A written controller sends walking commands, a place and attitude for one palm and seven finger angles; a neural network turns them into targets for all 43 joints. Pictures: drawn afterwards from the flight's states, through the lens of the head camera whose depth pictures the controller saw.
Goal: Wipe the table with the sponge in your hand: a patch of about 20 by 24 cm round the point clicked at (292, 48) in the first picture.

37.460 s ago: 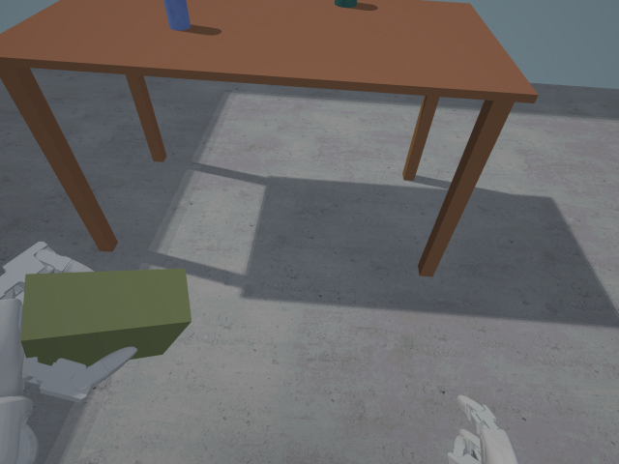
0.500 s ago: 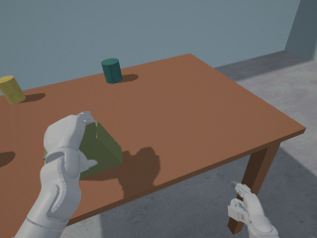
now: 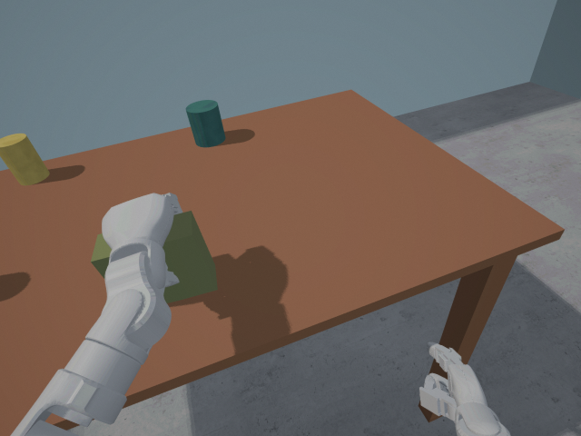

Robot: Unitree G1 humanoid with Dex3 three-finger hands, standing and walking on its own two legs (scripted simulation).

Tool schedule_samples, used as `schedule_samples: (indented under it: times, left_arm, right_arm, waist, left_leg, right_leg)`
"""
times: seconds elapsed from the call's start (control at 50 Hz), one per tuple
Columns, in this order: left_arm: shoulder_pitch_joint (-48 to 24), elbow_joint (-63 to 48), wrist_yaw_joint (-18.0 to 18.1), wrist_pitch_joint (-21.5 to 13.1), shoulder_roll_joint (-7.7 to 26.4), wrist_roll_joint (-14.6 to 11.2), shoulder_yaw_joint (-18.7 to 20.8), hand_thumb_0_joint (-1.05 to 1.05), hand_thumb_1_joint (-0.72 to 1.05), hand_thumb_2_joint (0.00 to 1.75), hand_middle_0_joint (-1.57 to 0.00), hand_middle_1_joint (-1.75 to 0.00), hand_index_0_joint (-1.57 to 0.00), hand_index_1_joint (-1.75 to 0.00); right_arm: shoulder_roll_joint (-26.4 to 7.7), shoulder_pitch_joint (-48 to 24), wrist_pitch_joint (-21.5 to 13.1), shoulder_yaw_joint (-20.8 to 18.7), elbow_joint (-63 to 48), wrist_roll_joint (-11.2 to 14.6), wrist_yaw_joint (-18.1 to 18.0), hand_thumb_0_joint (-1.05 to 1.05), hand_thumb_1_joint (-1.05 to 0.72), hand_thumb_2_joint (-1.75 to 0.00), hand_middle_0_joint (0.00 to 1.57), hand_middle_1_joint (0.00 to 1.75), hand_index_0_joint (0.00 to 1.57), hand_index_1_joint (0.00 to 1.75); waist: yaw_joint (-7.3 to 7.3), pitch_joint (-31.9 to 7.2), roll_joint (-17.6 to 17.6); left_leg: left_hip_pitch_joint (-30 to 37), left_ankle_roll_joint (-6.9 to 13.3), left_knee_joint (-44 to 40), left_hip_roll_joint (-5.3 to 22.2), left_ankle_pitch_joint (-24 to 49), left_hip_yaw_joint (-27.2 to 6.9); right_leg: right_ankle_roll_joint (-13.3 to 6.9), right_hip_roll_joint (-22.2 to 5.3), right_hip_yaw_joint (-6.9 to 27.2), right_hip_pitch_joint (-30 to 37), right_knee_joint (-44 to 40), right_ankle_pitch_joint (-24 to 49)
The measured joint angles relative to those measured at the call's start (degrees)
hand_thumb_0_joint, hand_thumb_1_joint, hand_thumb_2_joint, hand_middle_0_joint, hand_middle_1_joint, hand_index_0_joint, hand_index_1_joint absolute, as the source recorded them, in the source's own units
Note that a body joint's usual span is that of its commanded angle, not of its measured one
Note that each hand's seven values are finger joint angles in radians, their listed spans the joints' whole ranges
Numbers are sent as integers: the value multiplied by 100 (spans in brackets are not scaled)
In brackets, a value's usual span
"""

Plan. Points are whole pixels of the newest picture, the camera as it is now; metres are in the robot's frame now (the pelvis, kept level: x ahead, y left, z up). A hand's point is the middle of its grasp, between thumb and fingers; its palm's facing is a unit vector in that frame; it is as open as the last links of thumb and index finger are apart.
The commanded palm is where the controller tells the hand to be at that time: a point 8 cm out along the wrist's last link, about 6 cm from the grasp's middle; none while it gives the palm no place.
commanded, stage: wipe forward along the middle lane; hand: left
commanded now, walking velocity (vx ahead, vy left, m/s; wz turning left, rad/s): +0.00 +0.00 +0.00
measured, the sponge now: (166, 272) +0.31 +0.24 +0.09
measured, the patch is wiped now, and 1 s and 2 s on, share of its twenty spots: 0.95 0.95 0.95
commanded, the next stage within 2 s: slide back across to the first lane in 1.06 s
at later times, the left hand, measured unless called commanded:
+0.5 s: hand (158, 226) +0.36 +0.26 +0.14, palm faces -0.01 -0.05 -1.00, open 9.7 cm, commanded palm +0.34 +0.27 +0.17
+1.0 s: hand (146, 208) +0.40 +0.30 +0.14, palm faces -0.06 -0.04 -1.00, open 9.8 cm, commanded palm +0.39 +0.31 +0.18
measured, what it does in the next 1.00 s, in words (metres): stands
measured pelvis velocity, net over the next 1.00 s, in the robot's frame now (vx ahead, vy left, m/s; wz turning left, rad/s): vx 0.01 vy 0.00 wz -0.01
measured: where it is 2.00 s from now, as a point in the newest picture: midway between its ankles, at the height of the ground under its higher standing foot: outside the picture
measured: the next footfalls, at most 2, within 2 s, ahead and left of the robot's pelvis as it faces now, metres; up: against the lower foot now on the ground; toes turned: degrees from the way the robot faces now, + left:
none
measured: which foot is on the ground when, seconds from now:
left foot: down 0.00-1.00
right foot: down 0.00-1.00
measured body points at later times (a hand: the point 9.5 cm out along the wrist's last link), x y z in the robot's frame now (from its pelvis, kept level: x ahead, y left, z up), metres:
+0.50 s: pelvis +0.01 -0.02 +0.00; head -0.02 -0.07 +0.45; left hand +0.36 +0.26 +0.19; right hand +0.22 -0.26 -0.10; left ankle +0.04 +0.13 -0.74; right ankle +0.02 -0.08 -0.74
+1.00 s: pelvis +0.01 +0.00 +0.00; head +0.00 -0.04 +0.45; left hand +0.40 +0.30 +0.19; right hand +0.13 -0.27 -0.13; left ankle +0.04 +0.13 -0.74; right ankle +0.02 -0.08 -0.74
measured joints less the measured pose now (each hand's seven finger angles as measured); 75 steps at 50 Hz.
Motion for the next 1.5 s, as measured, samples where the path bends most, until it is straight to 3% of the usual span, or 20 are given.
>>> schedule_samples:
  times: [0.14,0.4,0.72,1.0,1.2,1.32,1.5]
  left_arm:
    - [-284,573,-140,-98,21,77,95,-2,-50,106,-75,-137,-80,-133]
    - [-826,1520,-388,-733,312,159,520,-1,-51,107,-76,-136,-81,-132]
    - [-1432,2771,-284,-1548,683,191,1026,0,-52,109,-76,-135,-81,-133]
    - [-2054,3864,-127,-2112,954,305,1295,1,-53,110,-76,-135,-81,-134]
    - [-2341,4069,18,-2120,801,405,1103,1,-53,110,-76,-135,-81,-134]
    - [-2056,3674,218,-2084,660,339,1126,0,-53,110,-76,-135,-81,-134]
    - [-1736,2996,249,-1611,585,305,1024,0,-52,110,-75,-137,-79,-136]
  right_arm:
    - [-75,94,-45,-58,141,-16,18,1,-90,-90,20,30,20,29]
    - [-187,266,-51,-145,144,-48,-67,1,-90,-90,20,30,20,29]
    - [-268,756,37,-281,219,-45,-98,1,-90,-90,20,30,20,29]
    - [-271,1158,76,-369,296,-21,-72,1,-91,-90,20,30,20,29]
    - [-242,1236,108,-413,287,10,-4,1,-91,-90,20,30,20,29]
    - [-131,1144,107,-391,210,15,49,1,-91,-90,20,30,20,29]
    - [-22,758,60,-274,68,18,127,1,-90,-90,20,30,20,29]
  waist:
    - [-25,-49,20]
    - [-154,-39,-71]
    - [-380,-98,-97]
    - [-568,-188,-148]
    - [-543,-244,-164]
    - [-472,-291,-171]
    - [-349,-189,-214]
  left_leg:
    - [-33,-35,2,30,-38,-35]
    - [-179,-16,98,121,-122,-110]
    - [-570,58,270,173,-166,-87]
    - [-869,39,355,130,-177,-17]
    - [-944,141,268,-6,-128,5]
    - [-838,236,168,-83,-122,63]
    - [-563,324,35,-189,-129,72]
  right_leg:
    - [-48,33,-32,-35,19,-52]
    - [-150,136,-101,-128,11,-80]
    - [-155,197,-68,-488,73,-34]
    - [-22,147,15,-757,65,11]
    - [144,8,41,-773,-113,81]
    - [232,-71,100,-664,-229,102]
    - [292,-175,111,-378,-359,78]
